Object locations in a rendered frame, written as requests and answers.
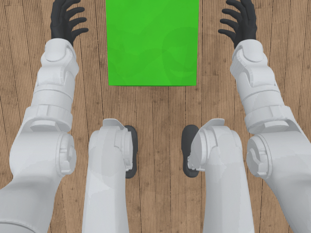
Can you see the left robot upper arm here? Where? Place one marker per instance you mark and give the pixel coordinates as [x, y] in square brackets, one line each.
[39, 162]

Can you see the robot right hand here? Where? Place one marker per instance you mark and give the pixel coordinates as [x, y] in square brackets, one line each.
[245, 27]

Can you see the left robot forearm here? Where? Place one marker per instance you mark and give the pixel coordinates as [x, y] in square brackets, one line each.
[50, 109]

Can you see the carton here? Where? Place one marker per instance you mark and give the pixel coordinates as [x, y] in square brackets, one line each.
[152, 42]

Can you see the right robot forearm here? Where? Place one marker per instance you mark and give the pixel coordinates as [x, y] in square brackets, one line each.
[260, 96]

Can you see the robot left shin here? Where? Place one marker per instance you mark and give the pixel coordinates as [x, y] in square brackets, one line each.
[94, 136]

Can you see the robot left hand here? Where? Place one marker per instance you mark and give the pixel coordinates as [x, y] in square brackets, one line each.
[60, 25]

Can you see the right robot upper arm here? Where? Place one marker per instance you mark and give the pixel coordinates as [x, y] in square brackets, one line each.
[283, 160]

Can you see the right robot foot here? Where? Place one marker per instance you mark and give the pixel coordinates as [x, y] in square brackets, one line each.
[188, 134]

